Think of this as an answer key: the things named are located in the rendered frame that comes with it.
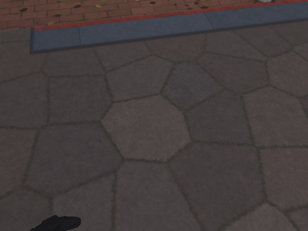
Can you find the left robot hand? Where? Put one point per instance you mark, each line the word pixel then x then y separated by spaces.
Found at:
pixel 56 223

